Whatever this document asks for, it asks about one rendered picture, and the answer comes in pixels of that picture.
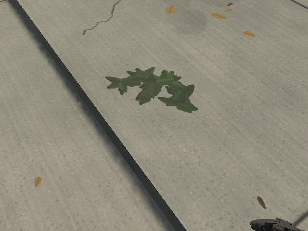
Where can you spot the robot right hand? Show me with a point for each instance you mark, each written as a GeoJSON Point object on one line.
{"type": "Point", "coordinates": [270, 224]}

